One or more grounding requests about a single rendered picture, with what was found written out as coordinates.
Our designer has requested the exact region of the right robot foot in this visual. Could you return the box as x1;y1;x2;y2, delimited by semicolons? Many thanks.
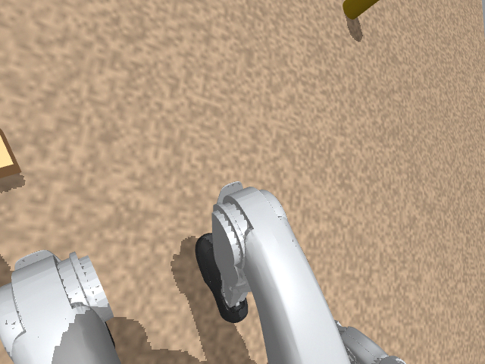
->
196;233;248;323

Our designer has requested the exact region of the right robot hand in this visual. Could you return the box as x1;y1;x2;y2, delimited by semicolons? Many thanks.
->
334;320;388;364

